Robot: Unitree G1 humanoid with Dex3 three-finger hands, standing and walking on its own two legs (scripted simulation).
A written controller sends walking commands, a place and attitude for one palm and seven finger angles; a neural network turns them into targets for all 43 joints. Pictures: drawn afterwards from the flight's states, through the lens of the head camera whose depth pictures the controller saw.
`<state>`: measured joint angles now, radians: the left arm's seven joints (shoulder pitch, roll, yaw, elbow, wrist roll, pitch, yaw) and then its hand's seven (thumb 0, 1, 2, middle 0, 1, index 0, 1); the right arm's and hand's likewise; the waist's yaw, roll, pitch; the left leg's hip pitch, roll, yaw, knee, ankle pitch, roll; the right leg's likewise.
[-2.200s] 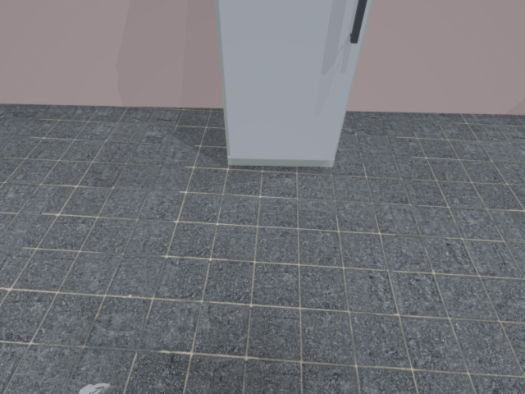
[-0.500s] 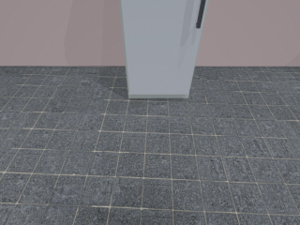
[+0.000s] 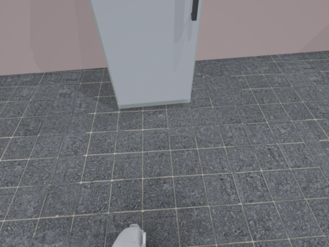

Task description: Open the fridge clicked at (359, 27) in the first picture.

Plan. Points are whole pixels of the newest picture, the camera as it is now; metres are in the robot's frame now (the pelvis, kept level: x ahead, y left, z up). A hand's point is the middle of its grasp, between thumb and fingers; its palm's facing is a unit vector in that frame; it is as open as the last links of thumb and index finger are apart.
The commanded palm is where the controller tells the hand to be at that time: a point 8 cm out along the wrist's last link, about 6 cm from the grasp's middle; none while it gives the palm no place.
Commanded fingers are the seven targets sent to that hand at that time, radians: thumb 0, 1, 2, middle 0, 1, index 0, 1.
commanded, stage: walk to a spot facing it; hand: right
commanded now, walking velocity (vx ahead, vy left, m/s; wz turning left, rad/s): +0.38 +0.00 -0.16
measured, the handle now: out of the picture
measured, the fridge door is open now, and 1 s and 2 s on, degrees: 0 0 0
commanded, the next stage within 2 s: turn to face it in 0.58 s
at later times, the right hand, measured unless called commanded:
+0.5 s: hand (234, 246) +0.18 -0.17 -0.19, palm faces +0.23 +0.96 -0.18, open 7.3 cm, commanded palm none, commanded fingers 0.00 -0.90 -0.90 0.20 0.30 0.20 0.30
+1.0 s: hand (236, 156) +0.46 -0.21 -0.17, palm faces +0.12 +0.97 -0.22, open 7.3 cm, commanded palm none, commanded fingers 0.00 -0.90 -0.90 0.20 0.30 0.20 0.30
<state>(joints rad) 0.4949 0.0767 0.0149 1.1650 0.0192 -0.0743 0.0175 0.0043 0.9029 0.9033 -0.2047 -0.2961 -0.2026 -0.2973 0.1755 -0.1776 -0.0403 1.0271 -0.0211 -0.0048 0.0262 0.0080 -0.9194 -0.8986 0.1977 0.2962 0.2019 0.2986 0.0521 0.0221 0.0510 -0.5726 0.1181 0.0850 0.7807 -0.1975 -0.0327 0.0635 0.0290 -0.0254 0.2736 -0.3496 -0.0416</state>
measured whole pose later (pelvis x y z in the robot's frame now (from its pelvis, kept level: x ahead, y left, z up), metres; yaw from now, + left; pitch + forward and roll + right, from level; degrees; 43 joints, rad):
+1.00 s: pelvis +0.44 -0.02 -0.01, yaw -4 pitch -3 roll -1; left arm 0.31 0.16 0.04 1.08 0.03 -0.02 0.02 0.00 0.91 0.90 -0.20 -0.30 -0.20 -0.30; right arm 0.25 -0.17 -0.06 1.02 -0.03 0.01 0.01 0.01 -0.93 -0.90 0.20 0.30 0.20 0.30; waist 0.00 -0.01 0.07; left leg -0.37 0.06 0.12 0.64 -0.18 -0.01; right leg -0.07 -0.07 -0.25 0.56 -0.42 0.01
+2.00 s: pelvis +0.54 -0.01 +0.00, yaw +11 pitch -1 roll +1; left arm 0.35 0.19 0.05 1.13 0.03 0.02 -0.01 0.01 0.91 0.90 -0.20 -0.30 -0.20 -0.30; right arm 0.28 -0.16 -0.04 1.05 -0.02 -0.04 -0.01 0.00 -0.94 -0.90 0.20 0.30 0.21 0.30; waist 0.03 -0.03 0.01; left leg -0.08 0.00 0.11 0.42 -0.32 0.02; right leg -0.44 -0.11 -0.09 0.98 -0.38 0.02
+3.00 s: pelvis +0.70 -0.03 -0.01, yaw +11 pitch -1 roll +0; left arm 0.21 0.17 0.06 1.02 0.02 0.02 0.02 0.00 0.91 0.90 -0.20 -0.30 -0.20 -0.30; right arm 0.15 -0.18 -0.06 1.02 -0.02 0.05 -0.03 0.00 -0.92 -0.90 0.20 0.30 0.21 0.30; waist 0.00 0.04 0.09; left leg -0.36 0.08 0.08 0.63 -0.32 -0.02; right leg -0.25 -0.01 -0.10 0.58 -0.29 -0.02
